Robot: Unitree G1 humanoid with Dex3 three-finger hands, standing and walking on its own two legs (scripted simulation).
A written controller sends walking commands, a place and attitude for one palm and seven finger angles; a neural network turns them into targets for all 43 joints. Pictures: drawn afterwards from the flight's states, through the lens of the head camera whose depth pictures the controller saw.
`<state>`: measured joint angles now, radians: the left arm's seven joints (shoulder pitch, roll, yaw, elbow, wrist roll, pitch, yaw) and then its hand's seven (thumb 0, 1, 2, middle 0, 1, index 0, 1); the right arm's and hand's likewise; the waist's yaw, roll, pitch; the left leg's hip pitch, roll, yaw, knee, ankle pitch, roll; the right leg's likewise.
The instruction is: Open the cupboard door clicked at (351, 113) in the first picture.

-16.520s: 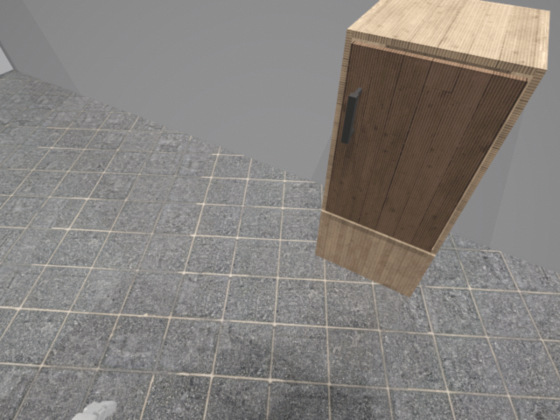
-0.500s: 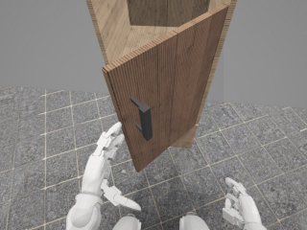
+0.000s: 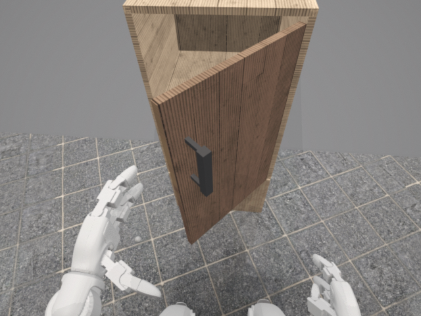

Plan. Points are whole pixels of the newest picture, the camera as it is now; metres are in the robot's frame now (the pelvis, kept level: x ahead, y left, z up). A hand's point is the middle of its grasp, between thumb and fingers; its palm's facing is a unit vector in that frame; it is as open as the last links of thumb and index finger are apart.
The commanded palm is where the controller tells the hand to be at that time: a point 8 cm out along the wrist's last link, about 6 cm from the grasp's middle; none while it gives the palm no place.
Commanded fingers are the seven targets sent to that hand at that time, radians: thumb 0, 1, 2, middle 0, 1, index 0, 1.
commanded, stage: draw the hand back to the body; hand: left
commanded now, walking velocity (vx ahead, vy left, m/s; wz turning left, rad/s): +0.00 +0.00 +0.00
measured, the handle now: (198, 167) +0.39 +0.05 +0.06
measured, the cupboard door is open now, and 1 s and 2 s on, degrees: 48 48 48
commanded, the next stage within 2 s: step back with the hand held close in 1.34 s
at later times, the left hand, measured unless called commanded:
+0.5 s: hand (70, 230) +0.22 +0.20 +0.15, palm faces +0.19 -0.92 -0.34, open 14.6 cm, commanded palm +0.18 +0.25 +0.17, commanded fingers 0.00 0.13 0.57 -0.17 -0.30 -0.17 -0.30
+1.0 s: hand out of the picture +0.23 +0.27 +0.24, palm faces +0.47 -0.77 -0.44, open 8.7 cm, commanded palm +0.18 +0.31 +0.25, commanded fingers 0.00 0.90 0.90 -0.20 -0.30 -0.20 -0.30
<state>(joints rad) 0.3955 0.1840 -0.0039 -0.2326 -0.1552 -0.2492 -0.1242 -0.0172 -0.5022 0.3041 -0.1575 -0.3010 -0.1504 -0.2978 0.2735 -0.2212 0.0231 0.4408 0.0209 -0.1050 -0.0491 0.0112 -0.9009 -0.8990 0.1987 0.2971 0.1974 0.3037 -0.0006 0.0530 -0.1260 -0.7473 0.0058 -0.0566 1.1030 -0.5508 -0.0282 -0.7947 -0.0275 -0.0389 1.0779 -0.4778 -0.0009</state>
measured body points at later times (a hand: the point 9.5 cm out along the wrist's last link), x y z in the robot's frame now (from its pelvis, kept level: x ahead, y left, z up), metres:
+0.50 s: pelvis +0.02 +0.02 +0.05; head +0.02 +0.00 +0.50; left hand +0.20 +0.25 +0.17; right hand +0.20 -0.19 -0.03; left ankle +0.00 +0.14 -0.66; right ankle +0.03 -0.12 -0.66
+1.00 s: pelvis +0.04 +0.01 +0.08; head +0.02 -0.02 +0.53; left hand +0.20 +0.31 +0.26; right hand +0.23 -0.21 +0.00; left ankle +0.00 +0.14 -0.66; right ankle +0.03 -0.12 -0.66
